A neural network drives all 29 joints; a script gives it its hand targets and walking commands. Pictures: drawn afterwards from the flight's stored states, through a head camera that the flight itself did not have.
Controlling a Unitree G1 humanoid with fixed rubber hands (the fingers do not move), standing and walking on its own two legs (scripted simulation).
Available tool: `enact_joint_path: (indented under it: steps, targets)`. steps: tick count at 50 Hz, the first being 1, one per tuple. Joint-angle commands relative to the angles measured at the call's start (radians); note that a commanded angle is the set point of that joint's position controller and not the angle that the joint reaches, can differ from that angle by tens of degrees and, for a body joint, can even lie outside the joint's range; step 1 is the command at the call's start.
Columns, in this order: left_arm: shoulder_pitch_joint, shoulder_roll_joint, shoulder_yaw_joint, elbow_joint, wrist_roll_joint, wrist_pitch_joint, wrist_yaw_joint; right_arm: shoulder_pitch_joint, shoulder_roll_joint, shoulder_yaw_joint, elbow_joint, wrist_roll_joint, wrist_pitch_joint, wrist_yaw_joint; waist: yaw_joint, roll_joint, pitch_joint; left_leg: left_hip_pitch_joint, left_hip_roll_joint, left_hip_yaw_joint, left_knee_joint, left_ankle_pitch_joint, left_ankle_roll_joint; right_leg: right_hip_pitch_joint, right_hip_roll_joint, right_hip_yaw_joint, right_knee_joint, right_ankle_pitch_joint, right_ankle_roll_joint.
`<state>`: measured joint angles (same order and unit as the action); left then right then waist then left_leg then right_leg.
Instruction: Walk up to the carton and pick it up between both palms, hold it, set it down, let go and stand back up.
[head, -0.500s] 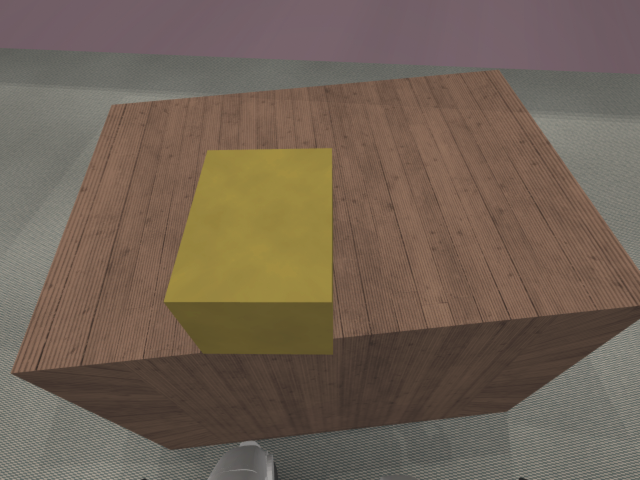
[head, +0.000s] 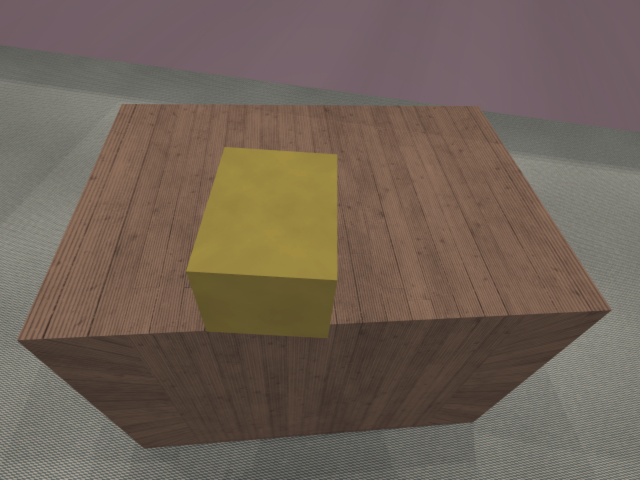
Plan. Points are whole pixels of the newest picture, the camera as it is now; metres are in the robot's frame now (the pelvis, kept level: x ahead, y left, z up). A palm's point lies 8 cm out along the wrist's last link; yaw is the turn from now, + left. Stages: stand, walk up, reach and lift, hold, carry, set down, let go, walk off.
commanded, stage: walk up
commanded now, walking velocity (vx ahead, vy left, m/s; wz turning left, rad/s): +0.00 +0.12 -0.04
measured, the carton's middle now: (274, 239) +0.47 +0.08 -0.01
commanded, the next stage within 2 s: none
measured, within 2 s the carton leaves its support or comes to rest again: neither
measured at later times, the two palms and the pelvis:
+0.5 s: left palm out of the picture -0.01 +0.29 -0.16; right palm out of the picture -0.03 -0.15 -0.12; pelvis -0.03 +0.06 +0.01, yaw +1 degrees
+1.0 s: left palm out of the picture -0.08 +0.26 -0.14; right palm out of the picture -0.08 -0.18 -0.14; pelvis -0.06 +0.05 +0.00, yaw +0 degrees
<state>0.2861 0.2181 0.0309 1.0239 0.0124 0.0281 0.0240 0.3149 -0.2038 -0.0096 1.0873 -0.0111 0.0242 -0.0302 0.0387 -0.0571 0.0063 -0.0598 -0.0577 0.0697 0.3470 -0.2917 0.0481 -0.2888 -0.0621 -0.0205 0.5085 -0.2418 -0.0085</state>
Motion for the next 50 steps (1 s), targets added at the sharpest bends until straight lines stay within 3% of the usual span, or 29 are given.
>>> enact_joint_path:
  steps: [1, 2, 3, 5, 8, 9, 11, 12, 13, 14, 15, 17, 18, 20, 22, 23, 24, 27, 28, 30, 32, 35, 36, 39, 40, 42, 44, 46, 50]
  targets:
    - [0.015, 0.082, 0.01, -0.018, 0.012, -0.031, 0.011, 0.017, -0.102, -0.009, -0.027, 0.004, -0.021, -0.011, 0.007, 0.128, 0.078, -0.154, 0.181, -0.094, -0.012, 0.363, 0.034, 0.109, -0.067, -0.007, -0.045, 0.173, -0.029]
    - [0.042, 0.098, 0.007, -0.012, 0.008, -0.036, 0.017, 0.026, -0.112, -0.016, -0.033, 0.009, -0.023, -0.014, 0.005, 0.114, 0.042, -0.146, 0.167, -0.087, 0.042, 0.4, 0.018, 0.116, -0.106, 0.037, -0.033, 0.288, -0.044]
    - [0.081, 0.146, 0.029, -0.006, 0.005, -0.033, 0.027, -0.001, -0.143, -0.034, -0.05, 0.004, -0.017, -0.009, 0.032, 0.087, 0.009, -0.18, 0.144, -0.054, 0.117, 0.316, 0.004, 0.128, -0.155, 0.088, -0.019, 0.343, -0.061]
    - [0.089, 0.176, 0.034, -0.01, 0.015, -0.02, 0.042, 0.007, -0.142, -0.041, -0.07, -0.006, -0.011, -0.001, 0.026, 0.006, 0.003, -0.285, 0.095, -0.038, 0.239, 0.115, -0.026, 0.153, -0.256, 0.21, -0.071, 0.34, -0.113]
    - [0.039, 0.192, 0.057, -0.019, 0.023, 0.001, 0.052, 0.053, -0.069, -0.044, -0.071, -0.012, 0.002, 0.022, 0.013, -0.172, 0.003, -0.252, 0.067, -0.05, 0.56, -0.188, -0.039, -0.045, -0.398, 0.391, -0.252, 0.063, -0.22]
    - [-0.009, 0.168, 0.055, -0.034, 0.024, 0.005, 0.044, 0.082, -0.035, -0.031, -0.076, -0.016, 0.001, 0.027, -0.011, -0.197, 0.011, -0.207, 0.077, -0.056, 0.529, -0.212, -0.039, -0.116, -0.371, 0.353, -0.257, 0.001, -0.208]
    - [-0.196, 0.077, 0.029, -0.065, -0.002, 0.004, 0.028, 0.207, 0.032, -0.015, -0.042, -0.013, -0.024, 0.033, -0.152, -0.132, 0.032, 0.028, 0.125, -0.116, 0.085, -0.001, -0.03, -0.277, -0.085, 0.054, -0.173, -0.09, -0.031]
    - [-0.186, 0.043, 0.03, -0.063, -0.004, 0.009, 0.017, 0.255, -0.009, -0.017, -0.024, -0.011, -0.04, 0.028, -0.152, -0.044, 0.048, -0.016, 0.198, -0.256, -0.084, -0.02, -0.028, -0.209, 0.007, -0.025, 0.016, -0.079, 0.009]
    - [-0.09, 0.006, 0.027, -0.057, -0.003, 0.013, 0.011, 0.202, -0.107, -0.03, -0.051, -0.012, -0.049, 0.017, -0.094, 0.146, 0.058, -0.009, 0.377, -0.467, -0.145, 0.018, 0.003, -0.296, 0.047, -0.025, 0.126, -0.239, 0.044]
    - [-0.059, 0.025, 0.042, -0.046, 0.003, 0.024, 0.01, 0.174, -0.161, -0.042, -0.053, -0.014, -0.042, 0.004, -0.07, 0.187, 0.065, -0.183, 0.424, -0.489, -0.181, 0.005, 0.054, -0.174, 0.02, 0.052, 0.185, -0.252, 0.027]
    - [-0.072, 0.047, 0.038, -0.038, -0.005, 0.031, 0.0, 0.077, -0.117, -0.027, -0.071, -0.022, -0.047, 0.003, -0.057, 0.184, 0.1, -0.294, 0.412, -0.487, -0.218, -0.037, 0.084, -0.099, 0.009, 0.08, 0.247, -0.213, 0.015]
    - [0.013, 0.023, 0.018, 0.015, -0.014, 0.025, -0.01, -0.049, -0.05, -0.006, -0.108, -0.017, -0.066, 0.003, 0.019, 0.209, 0.077, -0.104, 0.276, -0.246, -0.118, 0.392, 0.035, -0.109, 0.032, 0.062, 0.242, -0.156, 0.0]
    - [0.039, 0.028, 0.025, 0.028, -0.012, 0.026, -0.007, -0.024, -0.07, -0.014, -0.094, -0.013, -0.073, 0.001, 0.014, 0.223, 0.029, -0.089, 0.279, -0.215, -0.08, 0.52, 0.029, -0.094, 0.045, 0.055, 0.278, -0.144, 0.004]
    - [-0.011, 0.037, 0.021, 0.026, -0.004, 0.02, 0.003, 0.072, -0.002, 0.011, -0.074, -0.006, -0.084, -0.003, -0.023, 0.159, 0.036, -0.036, 0.276, -0.193, -0.014, 0.838, 0.052, -0.067, 0.035, 0.048, 0.23, -0.133, -0.006]
    - [0.043, 0.026, 0.012, 0.048, -0.015, 0.014, 0.008, 0.037, -0.014, 0.007, -0.069, -0.007, -0.088, -0.007, 0.01, 0.23, 0.003, 0.046, 0.265, -0.137, 0.007, 0.919, 0.077, -0.062, 0.043, 0.035, 0.203, -0.125, 0.006]
    - [0.008, 0.033, 0.001, 0.039, -0.016, 0.012, 0.012, 0.053, -0.032, 0.008, -0.067, -0.007, -0.084, -0.011, -0.027, 0.185, -0.024, 0.084, 0.265, -0.137, 0.017, 0.887, 0.091, -0.041, 0.037, 0.024, 0.142, -0.144, 0.01]
    - [-0.049, 0.041, 0.003, 0.025, -0.016, 0.01, 0.017, 0.109, -0.02, 0.011, -0.043, -0.007, -0.08, -0.011, -0.05, 0.223, -0.005, 0.022, 0.277, -0.197, 0.003, 0.883, 0.088, 0.0, 0.035, 0.039, 0.126, -0.166, 0.005]
    - [-0.03, 0.039, 0.0, 0.044, -0.022, 0.013, 0.025, 0.097, -0.025, 0.007, -0.03, -0.004, -0.07, -0.015, -0.045, 0.255, 0.031, 0.053, 0.288, -0.195, -0.001, 0.786, 0.089, 0.028, 0.026, 0.027, 0.012, -0.123, 0.009]
    - [0.008, 0.014, -0.008, 0.058, -0.023, 0.007, 0.025, 0.071, -0.017, 0.004, -0.029, -0.01, -0.066, -0.015, -0.022, 0.227, 0.026, 0.064, 0.282, -0.203, 0.022, 0.764, 0.096, 0.064, 0.016, 0.044, -0.09, -0.058, 0.002]
    - [0.007, 0.02, -0.017, 0.072, -0.012, -0.005, 0.021, 0.122, 0.001, 0.004, -0.03, 0.003, -0.062, -0.007, -0.052, 0.067, 0.012, -0.078, 0.209, -0.179, -0.006, 0.494, 0.049, 0.237, -0.027, 0.073, -0.14, 0.214, -0.008]
    - [0.026, 0.026, -0.018, 0.087, -0.004, -0.009, 0.018, 0.111, -0.017, -0.003, -0.039, 0.002, -0.061, -0.007, -0.051, 0.059, 0.015, -0.118, 0.184, -0.175, -0.057, 0.252, 0.041, 0.26, -0.054, 0.082, -0.129, 0.217, -0.013]
    - [0.004, 0.009, -0.027, 0.091, -0.013, -0.02, 0.017, 0.075, -0.012, -0.013, -0.021, 0.007, -0.058, -0.008, -0.048, -0.031, 0.099, -0.075, 0.168, -0.164, -0.048, 0.316, 0.03, 0.153, -0.04, 0.078, -0.16, 0.182, -0.011]
    - [0.004, 0.021, -0.021, 0.088, -0.006, -0.02, 0.02, 0.078, -0.025, -0.012, -0.015, 0.003, -0.059, -0.006, -0.055, 0.002, 0.087, -0.089, 0.174, -0.166, -0.035, 0.335, 0.025, 0.166, -0.032, 0.069, -0.16, 0.184, -0.008]
    - [0.026, -0.025, -0.032, 0.084, -0.005, -0.021, 0.019, 0.06, -0.024, -0.014, -0.009, 0.005, -0.043, -0.004, -0.047, 0.042, 0.116, -0.076, 0.142, -0.143, -0.067, 0.127, 0.021, 0.105, -0.036, 0.083, -0.202, 0.079, -0.007]
    - [0.017, -0.008, -0.028, 0.08, -0.009, -0.023, 0.019, 0.078, 0.001, -0.009, 0.012, 0.005, -0.041, -0.004, -0.057, -0.001, 0.13, -0.085, 0.147, -0.144, -0.066, 0.115, 0.015, 0.101, -0.036, 0.082, -0.204, 0.06, -0.011]
    - [0.023, -0.009, -0.024, 0.085, -0.005, -0.021, 0.021, 0.05, -0.04, -0.021, 0.005, 0.006, -0.037, -0.006, -0.048, 0.054, 0.165, -0.082, 0.167, -0.15, -0.09, 0.053, 0.012, 0.041, -0.028, 0.08, -0.18, 0.027, -0.004]
    - [0.033, 0.006, -0.018, 0.075, -0.01, -0.022, 0.017, 0.068, -0.035, -0.022, 0.009, 0.003, -0.033, -0.008, -0.047, 0.048, 0.095, -0.095, 0.185, -0.16, -0.112, -0.046, 0.009, 0.081, -0.008, 0.063, -0.153, -0.025, -0.013]
    - [0.044, -0.001, -0.02, 0.062, -0.005, -0.025, 0.014, 0.039, -0.041, -0.025, 0.005, 0.007, -0.031, -0.013, -0.04, 0.118, 0.119, -0.095, 0.185, -0.148, -0.117, -0.025, 0.012, 0.046, -0.012, 0.061, -0.128, 0.038, -0.014]
    - [0.079, -0.031, -0.03, 0.073, -0.001, -0.03, 0.015, 0.051, -0.044, -0.023, 0.0, 0.009, -0.039, -0.012, -0.048, 0.064, 0.056, -0.088, 0.194, -0.144, -0.094, -0.002, 0.02, 0.086, -0.016, 0.066, -0.136, 0.065, -0.012]
